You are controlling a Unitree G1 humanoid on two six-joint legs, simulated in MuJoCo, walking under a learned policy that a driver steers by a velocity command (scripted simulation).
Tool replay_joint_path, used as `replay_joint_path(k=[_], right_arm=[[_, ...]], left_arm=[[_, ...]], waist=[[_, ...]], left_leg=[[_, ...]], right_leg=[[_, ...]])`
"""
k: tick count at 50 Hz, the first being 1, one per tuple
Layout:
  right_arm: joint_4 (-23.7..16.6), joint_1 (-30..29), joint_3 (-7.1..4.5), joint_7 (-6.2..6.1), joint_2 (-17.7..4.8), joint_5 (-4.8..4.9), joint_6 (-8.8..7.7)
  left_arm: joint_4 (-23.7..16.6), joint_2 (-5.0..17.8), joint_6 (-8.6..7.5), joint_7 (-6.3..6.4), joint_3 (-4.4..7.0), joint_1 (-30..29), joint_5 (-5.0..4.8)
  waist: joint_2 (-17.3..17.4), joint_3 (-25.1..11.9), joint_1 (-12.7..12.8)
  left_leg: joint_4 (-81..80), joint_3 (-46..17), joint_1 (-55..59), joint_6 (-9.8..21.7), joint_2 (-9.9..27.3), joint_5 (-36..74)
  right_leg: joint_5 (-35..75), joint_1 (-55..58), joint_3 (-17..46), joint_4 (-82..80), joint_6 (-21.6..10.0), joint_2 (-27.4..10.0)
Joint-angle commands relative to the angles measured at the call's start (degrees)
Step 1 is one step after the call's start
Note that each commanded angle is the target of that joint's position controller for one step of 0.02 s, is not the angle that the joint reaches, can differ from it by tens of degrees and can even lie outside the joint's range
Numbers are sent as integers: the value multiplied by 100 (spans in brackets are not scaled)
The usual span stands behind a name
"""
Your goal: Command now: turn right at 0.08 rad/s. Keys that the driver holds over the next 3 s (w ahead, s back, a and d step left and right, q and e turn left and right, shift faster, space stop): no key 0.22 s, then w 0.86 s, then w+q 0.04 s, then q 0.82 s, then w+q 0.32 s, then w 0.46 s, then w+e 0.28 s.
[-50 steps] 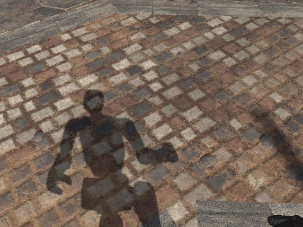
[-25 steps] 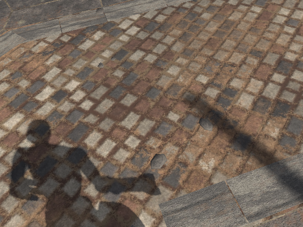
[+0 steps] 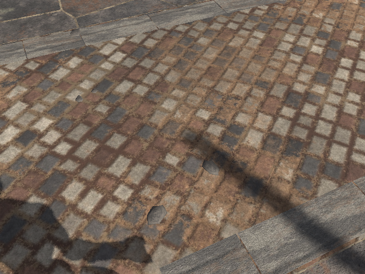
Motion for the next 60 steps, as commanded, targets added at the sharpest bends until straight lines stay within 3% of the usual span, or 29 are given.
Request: replay_joint_path(k=[1,11,14,16,18,20,22,23,24,25,26,27,29,31,34,37,42,45,46,47,48,49,50,51,52,54,55,58,60], right_arm=[[-315,-192,-132,-42,-724,12,-127],[-52,-172,-43,-62,-644,33,-76],[106,-12,-98,-88,-830,99,-24],[204,317,-157,-134,-1049,169,-36],[268,452,-224,-171,-1205,179,-95],[236,319,-230,-154,-1172,192,-141],[133,-137,-220,-106,-1121,301,-109],[138,-123,-190,-95,-990,278,-105],[98,-205,-103,-77,-716,227,-141],[-89,-288,16,-56,-309,156,-221],[-244,-409,-74,-73,-646,266,-325],[-182,-280,-148,-46,-880,356,-390],[-32,-193,-146,33,-811,311,-485],[-24,-333,-165,120,-756,224,-489],[-124,-628,-86,200,-491,162,-432],[-370,-1277,12,220,-321,170,-435],[-622,-1708,-4,288,-535,235,-466],[-510,-1111,-143,288,-846,212,-484],[-274,-303,-264,244,-1037,217,-460],[-17,674,-371,176,-1257,211,-422],[115,1498,-494,123,-1805,52,-392],[230,1608,-411,171,-1499,123,-383],[197,1077,-309,170,-1160,183,-395],[99,615,-258,150,-966,162,-403],[66,243,-218,163,-850,106,-436],[66,-38,-163,187,-641,-8,-507],[102,-4,-168,201,-660,23,-531],[226,195,-200,145,-881,77,-561],[277,336,-235,59,-1014,64,-500]], left_arm=[[-328,623,-57,30,215,-103,-21],[82,569,-102,112,254,121,-37],[234,553,-103,147,269,293,-91],[115,490,-237,132,260,124,-150],[11,471,-434,75,253,-124,-234],[58,478,-558,-10,270,-5,-259],[365,410,-634,-79,292,564,-248],[603,457,-633,-87,349,965,-205],[744,614,-629,-73,415,1458,-197],[785,1109,-641,-32,529,2034,-194],[756,1268,-702,-107,531,2140,-147],[658,935,-764,-107,419,1715,-143],[542,733,-798,-115,334,1340,-125],[569,522,-739,-120,233,1333,-104],[683,597,-675,-69,227,1583,-150],[755,768,-637,10,238,1668,-134],[977,882,-645,28,278,1784,-227],[984,1043,-556,41,343,1601,-186],[971,1033,-491,47,337,1522,-148],[915,954,-461,60,289,1512,-107],[787,304,-525,0,104,2154,-48],[951,110,-659,-40,19,2333,-170],[786,732,-771,-66,190,1689,-359],[608,887,-833,-61,217,1117,-434],[557,839,-844,-24,222,851,-360],[634,672,-722,15,252,1030,-225],[640,550,-670,24,232,1087,-192],[390,546,-616,77,230,604,-61],[241,474,-655,78,192,179,-6]], waist=[[499,-312,3],[100,-200,-38],[424,-43,-77],[939,398,-188],[1108,760,-244],[1067,639,-131],[965,409,255],[821,201,387],[358,19,570],[-1152,-220,686],[-1472,-47,693],[-756,298,440],[-273,368,280],[-289,333,242],[-296,307,301],[-304,480,435],[-397,687,340],[-560,98,-99],[-582,-425,-514],[-489,-1046,-935],[819,-2075,-760],[1665,-2715,-691],[1218,-1606,-685],[801,-865,-548],[369,-390,-323],[552,-237,51],[576,-202,113],[405,139,153],[343,128,80]], left_leg=[[-553,-520,59,249,510,842],[-517,-400,86,258,346,704],[-826,-622,-13,506,351,-1607],[-1546,-1811,44,1048,1149,-3033],[-1971,-2738,-59,1476,1857,-3046],[-1924,-2452,49,1395,1795,-2362],[-1633,-1474,-630,1052,1227,-1623],[-1192,-1076,-956,887,912,-1264],[-290,-614,-1364,648,587,-840],[1694,197,-2354,204,-96,-788],[2897,-171,-3164,193,-269,-1703],[3537,-470,-3602,310,132,-1427],[3488,-415,-3746,488,471,-363],[3073,-281,-3509,425,631,241],[2324,47,-3325,153,535,781],[1057,251,-2713,-5,340,1572],[139,145,-2222,225,203,1921],[98,303,-1343,524,-81,1423],[89,452,-334,681,-269,1342],[241,148,1220,889,30,1358],[191,-2250,3567,1709,1611,587],[-1082,-4514,3996,2169,2258,-641],[-1382,-3969,3156,1819,2005,-1205],[-1498,-3083,2182,1600,1814,-951],[-1676,-2431,1219,1489,1605,-267],[-1972,-1668,272,1379,1229,465],[-2098,-1549,46,1453,1154,627],[-2214,-1118,-324,1614,1089,2148],[-1957,-672,-309,1464,861,3505]], right_leg=[[918,170,305,-288,-108,-358],[1127,272,332,-395,2,-397],[-957,-127,-91,-55,-71,-38],[-1312,-1004,-457,706,-77,24],[-996,-1405,-488,1257,-111,-337],[-1203,-1271,-498,1084,-228,-493],[-266,295,-853,-135,-326,-277],[169,1096,-899,-267,-262,-113],[-55,1707,-286,-533,-363,-479],[-1041,2422,1843,-1493,-935,-1688],[-1502,2328,3499,-2033,-1657,-2464],[-1638,2213,3175,-1970,-1674,-2456],[-984,2176,2097,-2050,-1275,-2006],[434,2051,1270,-2139,-1034,-1711],[1707,1841,513,-2213,-1055,-1484],[1674,1249,43,-2395,-1000,-1291],[1886,1465,-73,-2383,-918,-1636],[4192,2029,-219,-1425,-722,-1721],[5064,1927,-388,-466,-601,-1543],[4664,1087,-488,815,-424,-1332],[1987,-1069,-627,3152,-80,-563],[-1628,-2063,32,4479,27,107],[-1447,-2708,229,4925,-91,-286],[-940,-2768,22,4771,-192,-597],[-484,-2531,-109,4379,-199,-867],[-48,-1834,-65,3894,-190,-1155],[-3,-1721,-111,3733,-153,-1180],[362,-1944,-269,2891,129,-1154],[985,-1844,-375,1902,266,-988]])
Next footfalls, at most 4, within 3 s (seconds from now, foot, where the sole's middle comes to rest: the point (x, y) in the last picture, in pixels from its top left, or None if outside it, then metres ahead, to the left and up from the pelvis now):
0.94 left None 0.44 0.11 -0.77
1.42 right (207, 227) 0.69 -0.08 -0.77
1.84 left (147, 262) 0.55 0.15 -0.77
2.32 right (183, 211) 0.76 0.01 -0.77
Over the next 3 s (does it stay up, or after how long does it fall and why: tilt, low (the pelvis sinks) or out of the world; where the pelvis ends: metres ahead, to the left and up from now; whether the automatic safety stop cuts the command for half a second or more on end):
stays up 0.83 0.33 0.01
